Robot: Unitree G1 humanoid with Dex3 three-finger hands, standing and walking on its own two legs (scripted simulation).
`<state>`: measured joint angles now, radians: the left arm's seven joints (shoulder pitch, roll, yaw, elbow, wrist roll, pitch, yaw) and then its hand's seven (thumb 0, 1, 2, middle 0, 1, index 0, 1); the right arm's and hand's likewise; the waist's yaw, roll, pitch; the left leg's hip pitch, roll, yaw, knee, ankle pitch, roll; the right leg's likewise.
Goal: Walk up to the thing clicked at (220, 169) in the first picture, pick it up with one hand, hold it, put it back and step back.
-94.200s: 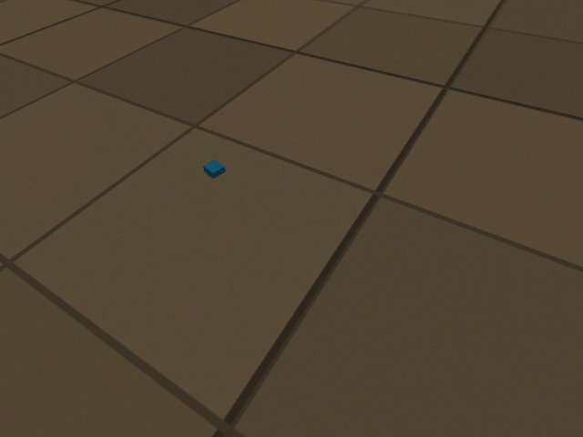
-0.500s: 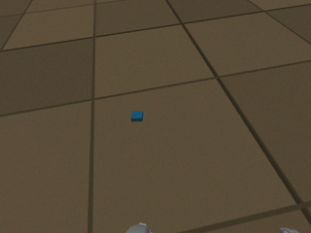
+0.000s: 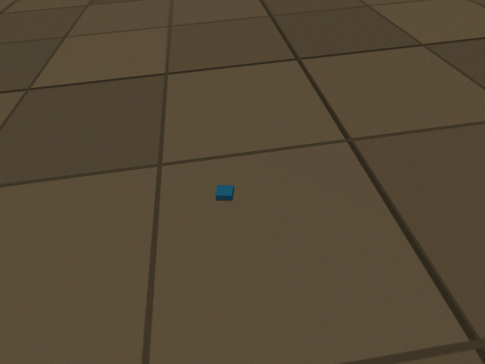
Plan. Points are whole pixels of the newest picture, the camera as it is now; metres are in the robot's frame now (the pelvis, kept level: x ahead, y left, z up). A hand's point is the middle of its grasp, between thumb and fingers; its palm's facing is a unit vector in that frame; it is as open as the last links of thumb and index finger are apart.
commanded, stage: step back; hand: left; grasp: from above
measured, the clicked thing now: (224, 192) +1.13 +0.18 -0.75
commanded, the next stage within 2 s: stand in 0.48 s
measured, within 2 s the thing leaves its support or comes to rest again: neither
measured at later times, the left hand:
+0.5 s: hand out of the picture +0.14 +0.29 -0.15, palm faces +0.02 -0.93 -0.38, open 7.3 cm
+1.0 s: hand out of the picture +0.13 +0.27 -0.14, palm faces -0.03 -0.94 -0.33, open 7.3 cm
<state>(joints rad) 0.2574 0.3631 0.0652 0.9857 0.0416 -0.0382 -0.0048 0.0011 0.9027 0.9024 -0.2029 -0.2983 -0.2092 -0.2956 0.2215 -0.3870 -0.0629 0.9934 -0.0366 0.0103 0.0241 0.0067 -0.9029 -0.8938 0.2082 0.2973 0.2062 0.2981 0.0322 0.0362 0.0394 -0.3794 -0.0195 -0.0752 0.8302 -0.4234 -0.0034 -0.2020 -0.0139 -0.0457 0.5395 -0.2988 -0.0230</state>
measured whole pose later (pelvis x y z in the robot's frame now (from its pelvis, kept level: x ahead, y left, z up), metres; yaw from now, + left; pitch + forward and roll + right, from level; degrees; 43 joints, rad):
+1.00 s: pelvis +0.04 +0.02 +0.02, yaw +0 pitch -3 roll +0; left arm 0.08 0.35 0.00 1.14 0.01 -0.02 -0.01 0.00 0.90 0.90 -0.20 -0.30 -0.21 -0.30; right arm 0.07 -0.35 -0.01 1.16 -0.01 -0.01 0.01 0.00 -0.90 -0.89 0.21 0.30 0.20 0.30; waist -0.01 -0.01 0.06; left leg -0.12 0.01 0.02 0.31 -0.15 -0.01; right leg -0.07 -0.02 -0.02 0.30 -0.19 0.02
